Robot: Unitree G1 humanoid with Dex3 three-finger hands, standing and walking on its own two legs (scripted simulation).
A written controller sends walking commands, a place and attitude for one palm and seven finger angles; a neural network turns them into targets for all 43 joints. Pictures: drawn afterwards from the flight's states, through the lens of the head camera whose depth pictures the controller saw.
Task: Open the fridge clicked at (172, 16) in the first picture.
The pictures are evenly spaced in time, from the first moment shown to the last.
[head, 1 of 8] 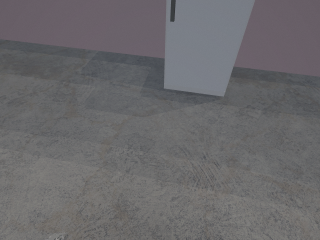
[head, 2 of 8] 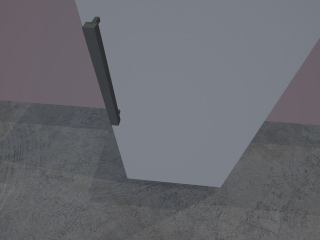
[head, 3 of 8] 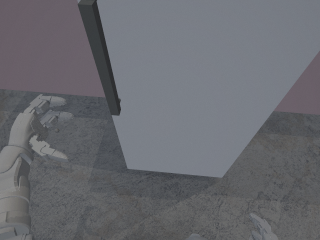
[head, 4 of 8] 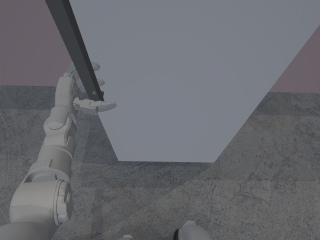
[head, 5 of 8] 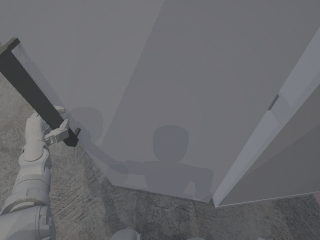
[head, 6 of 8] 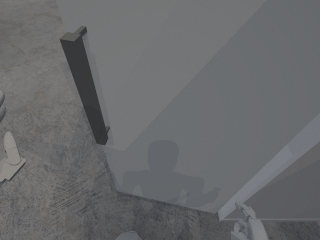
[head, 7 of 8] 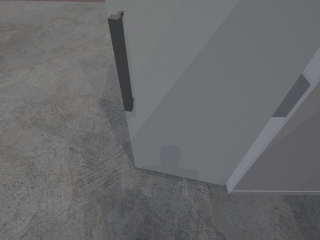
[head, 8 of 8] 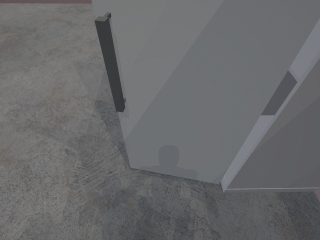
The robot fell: no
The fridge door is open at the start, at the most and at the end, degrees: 0 82 78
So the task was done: yes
